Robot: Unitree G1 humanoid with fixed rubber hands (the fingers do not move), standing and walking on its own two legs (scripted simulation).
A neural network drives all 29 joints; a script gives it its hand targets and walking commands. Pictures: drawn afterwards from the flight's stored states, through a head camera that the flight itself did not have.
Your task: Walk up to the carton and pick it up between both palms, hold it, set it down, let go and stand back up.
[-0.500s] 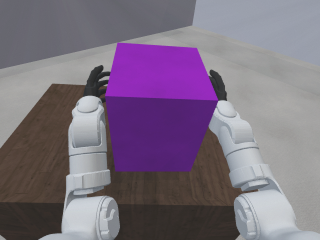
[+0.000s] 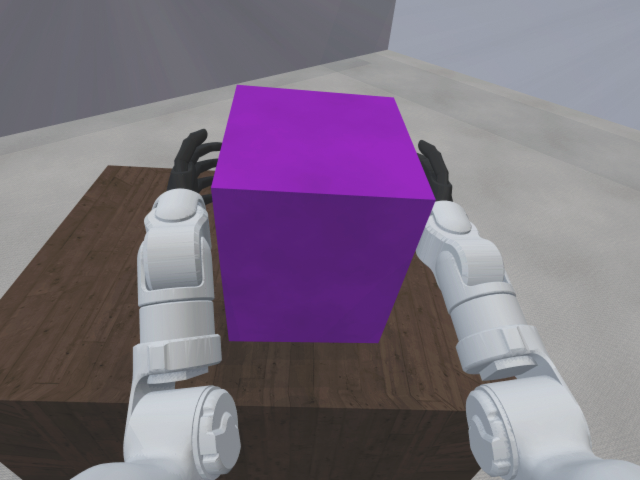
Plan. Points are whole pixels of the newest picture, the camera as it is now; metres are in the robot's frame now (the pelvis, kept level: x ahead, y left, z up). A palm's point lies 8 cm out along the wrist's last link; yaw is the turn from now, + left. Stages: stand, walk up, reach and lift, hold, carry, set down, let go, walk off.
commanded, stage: hold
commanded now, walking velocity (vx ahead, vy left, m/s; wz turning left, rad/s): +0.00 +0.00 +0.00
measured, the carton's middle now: (310, 220) +0.38 +0.01 +0.17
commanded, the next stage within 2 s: none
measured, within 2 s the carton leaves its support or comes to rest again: neither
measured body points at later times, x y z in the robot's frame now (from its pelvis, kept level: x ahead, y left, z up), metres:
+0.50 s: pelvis +0.00 +0.00 +0.00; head -0.06 +0.03 +0.44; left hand +0.37 +0.15 +0.22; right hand +0.37 -0.14 +0.20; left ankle +0.02 +0.13 -0.75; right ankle +0.01 -0.13 -0.75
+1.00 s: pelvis +0.00 +0.00 +0.00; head -0.06 +0.03 +0.44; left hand +0.37 +0.16 +0.22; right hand +0.38 -0.14 +0.21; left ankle +0.02 +0.13 -0.75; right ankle +0.01 -0.13 -0.75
